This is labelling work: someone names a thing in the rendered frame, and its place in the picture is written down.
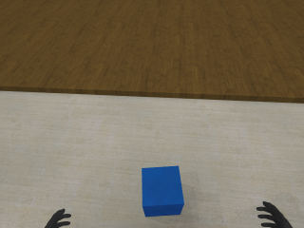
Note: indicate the right robot hand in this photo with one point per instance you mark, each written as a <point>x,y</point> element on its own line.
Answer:
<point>276,216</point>

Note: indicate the carton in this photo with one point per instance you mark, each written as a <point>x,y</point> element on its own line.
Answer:
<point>162,191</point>

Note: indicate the left robot hand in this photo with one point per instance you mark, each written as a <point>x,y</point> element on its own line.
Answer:
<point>53,222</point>

